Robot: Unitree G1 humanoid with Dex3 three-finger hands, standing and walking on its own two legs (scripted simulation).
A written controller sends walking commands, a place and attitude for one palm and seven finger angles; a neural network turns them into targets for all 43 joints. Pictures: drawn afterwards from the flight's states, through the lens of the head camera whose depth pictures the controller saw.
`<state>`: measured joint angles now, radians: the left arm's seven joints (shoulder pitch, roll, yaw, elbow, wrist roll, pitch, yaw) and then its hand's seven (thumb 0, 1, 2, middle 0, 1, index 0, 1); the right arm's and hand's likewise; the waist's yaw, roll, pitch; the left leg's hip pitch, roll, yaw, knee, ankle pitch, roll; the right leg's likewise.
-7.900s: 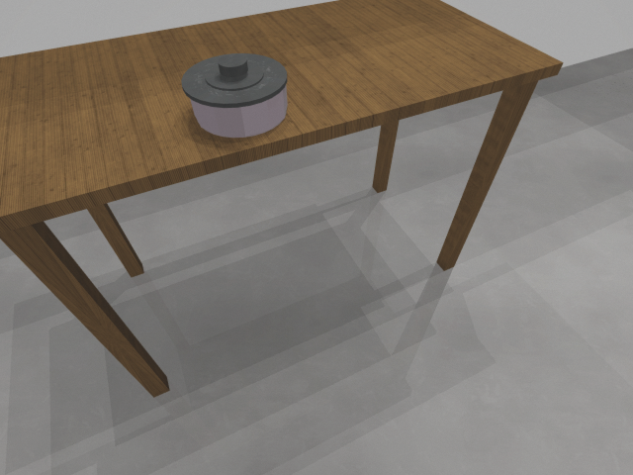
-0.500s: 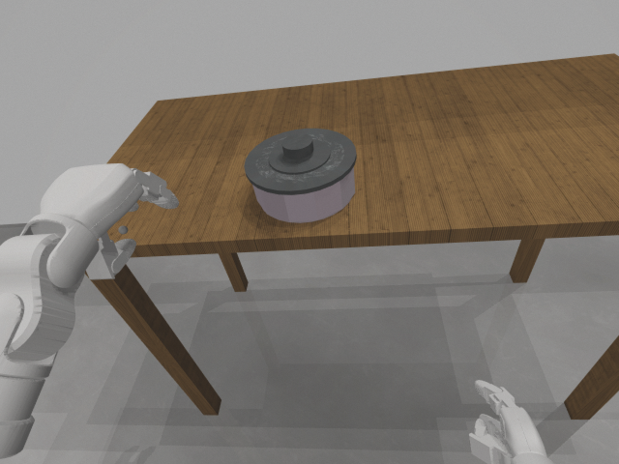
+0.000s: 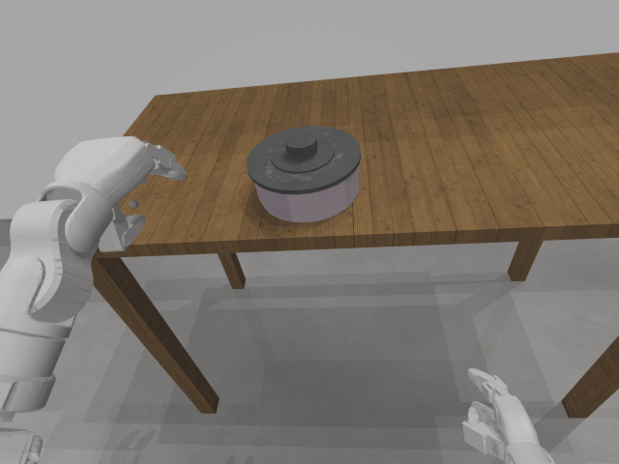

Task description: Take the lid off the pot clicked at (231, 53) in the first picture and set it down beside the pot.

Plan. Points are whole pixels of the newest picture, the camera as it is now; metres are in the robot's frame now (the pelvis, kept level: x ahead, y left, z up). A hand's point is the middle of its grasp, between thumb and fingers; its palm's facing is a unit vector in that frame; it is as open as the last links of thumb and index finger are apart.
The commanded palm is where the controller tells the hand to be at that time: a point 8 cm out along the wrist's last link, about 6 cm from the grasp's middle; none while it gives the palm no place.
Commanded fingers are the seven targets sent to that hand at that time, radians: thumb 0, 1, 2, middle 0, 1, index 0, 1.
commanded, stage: reach forward and open the fingers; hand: left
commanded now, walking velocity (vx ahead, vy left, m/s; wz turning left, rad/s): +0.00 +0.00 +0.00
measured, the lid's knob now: (301, 144) +0.56 +0.09 +0.15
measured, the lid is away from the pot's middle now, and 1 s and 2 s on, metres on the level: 0.00 0.00 0.00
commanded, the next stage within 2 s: move the open hand above the knob in 0.14 s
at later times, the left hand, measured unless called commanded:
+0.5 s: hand (161, 184) +0.36 +0.22 +0.22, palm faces -0.01 -0.04 -1.00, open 9.7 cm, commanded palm +0.33 +0.22 +0.29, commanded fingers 0.00 -0.36 1.71 -0.90 -0.08 -0.90 -0.08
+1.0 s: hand (220, 154) +0.42 +0.17 +0.22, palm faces -0.04 -0.05 -1.00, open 9.7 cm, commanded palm +0.39 +0.16 +0.29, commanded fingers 0.00 -0.36 1.71 -0.90 -0.08 -0.90 -0.08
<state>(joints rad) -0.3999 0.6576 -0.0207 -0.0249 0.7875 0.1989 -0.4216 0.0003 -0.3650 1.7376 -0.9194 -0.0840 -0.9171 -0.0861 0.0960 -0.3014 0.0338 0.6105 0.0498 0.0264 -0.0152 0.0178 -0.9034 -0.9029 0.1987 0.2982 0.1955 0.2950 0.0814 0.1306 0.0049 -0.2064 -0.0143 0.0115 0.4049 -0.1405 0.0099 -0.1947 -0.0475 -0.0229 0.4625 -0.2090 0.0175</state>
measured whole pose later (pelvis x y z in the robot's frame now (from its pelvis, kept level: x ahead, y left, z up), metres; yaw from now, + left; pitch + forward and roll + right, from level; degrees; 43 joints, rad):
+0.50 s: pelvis +0.02 +0.00 +0.00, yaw +1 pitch -2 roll +1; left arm -0.51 0.62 -0.10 0.01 0.80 0.25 -0.43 0.00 -0.36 1.71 -0.91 -0.08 -0.91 -0.09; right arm 0.08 -0.29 0.05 0.62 0.05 0.05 -0.01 0.02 -0.90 -0.90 0.20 0.30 0.20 0.29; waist 0.08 0.12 0.00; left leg -0.22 -0.02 0.00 0.41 -0.16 0.01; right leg -0.19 -0.06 -0.04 0.45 -0.23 0.02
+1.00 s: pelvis +0.04 +0.00 +0.00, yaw +0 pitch +0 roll +1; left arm -0.71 0.52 -0.22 0.18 0.83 0.33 -0.42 0.00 -0.36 1.71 -0.91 -0.08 -0.91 -0.09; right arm 0.09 -0.30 0.04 0.63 0.06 0.09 0.01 0.02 -0.90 -0.90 0.20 0.30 0.19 0.29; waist 0.05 0.12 -0.03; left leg -0.22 -0.02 0.01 0.42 -0.19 0.01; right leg -0.22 -0.05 -0.02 0.49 -0.27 0.01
